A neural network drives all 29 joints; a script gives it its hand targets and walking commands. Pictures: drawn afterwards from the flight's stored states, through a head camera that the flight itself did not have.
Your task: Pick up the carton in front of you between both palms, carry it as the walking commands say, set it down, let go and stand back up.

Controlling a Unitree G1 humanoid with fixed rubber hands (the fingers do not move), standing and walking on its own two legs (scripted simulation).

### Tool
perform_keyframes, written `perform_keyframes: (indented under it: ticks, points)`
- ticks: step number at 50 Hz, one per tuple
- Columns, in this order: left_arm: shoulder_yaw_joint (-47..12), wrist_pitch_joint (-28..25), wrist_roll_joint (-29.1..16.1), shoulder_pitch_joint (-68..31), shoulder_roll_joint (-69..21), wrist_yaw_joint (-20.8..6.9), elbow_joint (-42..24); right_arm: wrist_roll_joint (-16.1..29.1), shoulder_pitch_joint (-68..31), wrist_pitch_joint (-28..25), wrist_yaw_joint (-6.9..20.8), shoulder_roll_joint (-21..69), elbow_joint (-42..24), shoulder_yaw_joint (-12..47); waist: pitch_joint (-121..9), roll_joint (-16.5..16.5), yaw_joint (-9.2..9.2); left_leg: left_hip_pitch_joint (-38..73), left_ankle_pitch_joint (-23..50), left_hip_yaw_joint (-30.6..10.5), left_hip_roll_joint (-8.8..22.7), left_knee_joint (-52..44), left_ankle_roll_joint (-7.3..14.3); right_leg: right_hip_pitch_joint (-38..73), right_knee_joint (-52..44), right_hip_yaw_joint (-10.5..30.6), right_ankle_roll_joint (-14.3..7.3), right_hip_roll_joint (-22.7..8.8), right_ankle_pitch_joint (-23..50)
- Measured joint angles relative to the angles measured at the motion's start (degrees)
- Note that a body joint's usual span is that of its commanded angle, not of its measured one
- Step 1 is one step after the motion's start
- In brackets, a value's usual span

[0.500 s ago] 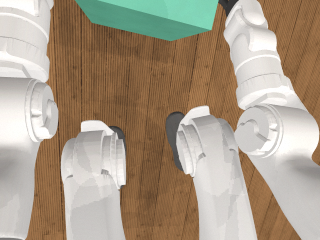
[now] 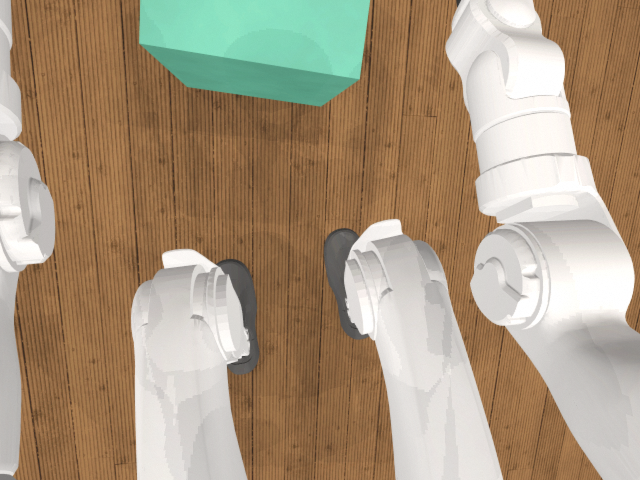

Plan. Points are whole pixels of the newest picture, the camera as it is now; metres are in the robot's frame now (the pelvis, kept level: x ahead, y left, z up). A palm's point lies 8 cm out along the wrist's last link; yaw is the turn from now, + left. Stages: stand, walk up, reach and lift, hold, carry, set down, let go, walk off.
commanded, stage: set down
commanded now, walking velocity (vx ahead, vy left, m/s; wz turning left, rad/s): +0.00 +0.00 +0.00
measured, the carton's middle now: out of the picture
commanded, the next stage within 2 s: let go in 0.68 s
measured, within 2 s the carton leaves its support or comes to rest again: neither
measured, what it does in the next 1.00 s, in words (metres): rises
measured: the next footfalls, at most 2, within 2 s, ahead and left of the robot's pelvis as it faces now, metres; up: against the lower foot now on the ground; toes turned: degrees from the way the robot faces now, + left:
none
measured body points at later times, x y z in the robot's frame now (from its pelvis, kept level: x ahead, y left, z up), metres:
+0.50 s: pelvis +0.02 +0.01 +0.14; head +0.37 +0.03 +0.42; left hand +0.63 +0.21 +0.03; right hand +0.55 -0.18 +0.03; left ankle +0.09 +0.10 -0.39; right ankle +0.13 -0.11 -0.39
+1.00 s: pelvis +0.06 +0.00 +0.26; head +0.35 +0.03 +0.60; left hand +0.54 +0.23 +0.14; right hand +0.50 -0.18 +0.13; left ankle +0.09 +0.10 -0.39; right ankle +0.13 -0.11 -0.39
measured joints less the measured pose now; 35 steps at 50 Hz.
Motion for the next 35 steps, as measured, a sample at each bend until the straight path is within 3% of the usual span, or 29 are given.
perform_keyframes:
  ticks: [7,21,35]
  points:
    - [3.5,-0.3,3.1,3.0,-0.4,-1.4,-0.8,-2.6,2.9,0.5,1.0,1.3,-1.6,-2.2,-6.0,0.4,-0.13,2.4,1.9,-0.6,-0.6,-8.3,-0.5,2.6,-8.0,0.3,-0.2,-0.2,1.4]
    - [7.2,2.4,6.8,8.1,-2.7,-1.8,-7.9,-3.3,8.7,3.0,2.2,1.5,-9.0,-3.4,-10.8,1.5,-0.12,11.3,6.5,-1.2,-1.7,-25.2,-0.5,12.2,-24.9,1.5,0.5,-0.6,5.2]
    - [13.2,1.0,11.3,13.1,-5.9,-3.3,-7.8,-8.4,13.8,2.0,5.0,3.8,-10.0,-6.8,-13.8,2.3,-0.07,25.9,13.0,-1.8,-2.7,-45.7,-0.4,27.0,-45.1,2.7,0.7,-1.4,11.1]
